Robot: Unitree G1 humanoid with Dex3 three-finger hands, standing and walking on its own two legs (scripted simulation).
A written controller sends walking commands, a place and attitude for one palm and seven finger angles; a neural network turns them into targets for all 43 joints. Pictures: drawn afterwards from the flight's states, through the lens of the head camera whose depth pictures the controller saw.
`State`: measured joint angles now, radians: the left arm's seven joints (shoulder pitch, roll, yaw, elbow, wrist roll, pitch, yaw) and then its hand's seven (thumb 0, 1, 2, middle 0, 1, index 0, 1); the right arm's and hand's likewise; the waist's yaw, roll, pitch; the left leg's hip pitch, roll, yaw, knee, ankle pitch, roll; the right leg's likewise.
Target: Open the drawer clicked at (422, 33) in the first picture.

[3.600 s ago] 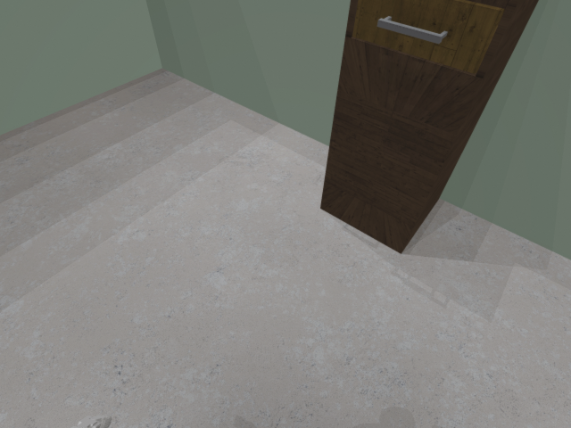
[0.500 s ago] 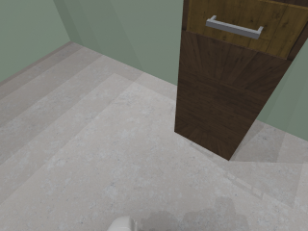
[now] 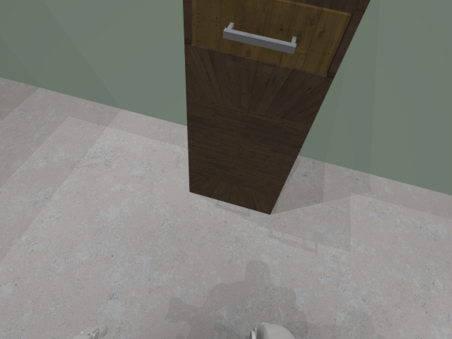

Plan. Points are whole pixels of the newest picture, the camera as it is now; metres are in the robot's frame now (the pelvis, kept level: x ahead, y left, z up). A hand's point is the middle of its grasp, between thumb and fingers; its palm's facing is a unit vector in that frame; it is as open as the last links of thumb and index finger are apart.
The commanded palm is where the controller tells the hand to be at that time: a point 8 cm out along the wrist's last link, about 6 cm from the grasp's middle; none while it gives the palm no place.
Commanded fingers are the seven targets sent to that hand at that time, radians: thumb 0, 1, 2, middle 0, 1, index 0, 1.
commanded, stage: turn to face it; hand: left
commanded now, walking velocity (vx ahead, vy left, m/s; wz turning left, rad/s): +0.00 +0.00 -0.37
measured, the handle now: (260, 37) +0.78 -0.03 +0.13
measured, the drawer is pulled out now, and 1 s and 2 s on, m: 0.00 0.00 0.00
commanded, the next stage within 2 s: take the last steps up to it in 0.24 s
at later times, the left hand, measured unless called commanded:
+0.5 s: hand out of the picture +0.12 +0.14 -0.17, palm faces -0.15 -0.97 -0.20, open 7.3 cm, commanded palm none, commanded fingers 0.00 0.90 0.90 -0.20 -0.30 -0.20 -0.30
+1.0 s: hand (182, 287) +0.24 +0.10 -0.18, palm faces -0.27 -0.95 -0.18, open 7.3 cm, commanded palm none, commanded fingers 0.00 0.90 0.90 -0.20 -0.30 -0.20 -0.30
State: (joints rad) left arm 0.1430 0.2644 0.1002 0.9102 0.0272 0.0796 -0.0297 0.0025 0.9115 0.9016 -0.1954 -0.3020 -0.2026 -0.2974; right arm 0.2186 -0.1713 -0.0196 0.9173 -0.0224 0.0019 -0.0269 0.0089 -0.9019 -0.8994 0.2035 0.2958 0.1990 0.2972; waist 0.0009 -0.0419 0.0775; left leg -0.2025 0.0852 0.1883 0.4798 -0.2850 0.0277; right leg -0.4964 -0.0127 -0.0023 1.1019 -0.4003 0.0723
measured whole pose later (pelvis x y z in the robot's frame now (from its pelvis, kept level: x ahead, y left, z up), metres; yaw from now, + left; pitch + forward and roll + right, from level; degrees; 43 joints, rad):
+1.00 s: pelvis +0.14 -0.06 -0.01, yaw -15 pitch +0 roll +1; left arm 0.18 0.17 0.06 1.07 0.03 0.01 -0.02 0.00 0.92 0.90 -0.19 -0.30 -0.20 -0.30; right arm 0.47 -0.08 -0.02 1.16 -0.03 -0.05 -0.02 0.01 -0.90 -0.90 0.20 0.30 0.20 0.30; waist -0.05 -0.02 0.07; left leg 0.02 0.06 0.20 0.36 -0.36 -0.03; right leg -0.48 -0.08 -0.10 0.71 -0.25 -0.01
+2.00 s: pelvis +0.20 -0.14 -0.01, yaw -14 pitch -1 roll +1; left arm 0.24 0.16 0.02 1.07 0.02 0.01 0.03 0.00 0.91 0.90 -0.19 -0.30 -0.20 -0.30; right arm 0.21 -0.19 -0.04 1.08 -0.01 0.04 -0.01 0.01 -0.91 -0.90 0.20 0.30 0.20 0.30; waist -0.02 0.04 0.02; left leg -0.29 0.06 0.07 0.47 -0.21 -0.03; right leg -0.16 -0.02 -0.04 0.51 -0.34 -0.02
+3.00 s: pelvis +0.24 -0.15 +0.00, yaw -14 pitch -1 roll +1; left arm 0.29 0.14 0.02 1.13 0.01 -0.01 0.05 0.00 0.91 0.90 -0.20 -0.30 -0.20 -0.30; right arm 0.23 -0.16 -0.01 1.15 -0.01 0.00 -0.04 0.01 -0.92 -0.90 0.20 0.30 0.20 0.30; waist 0.00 -0.01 0.03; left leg -0.19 0.07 0.06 0.44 -0.23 -0.06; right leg -0.03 -0.01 -0.05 0.41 -0.37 -0.02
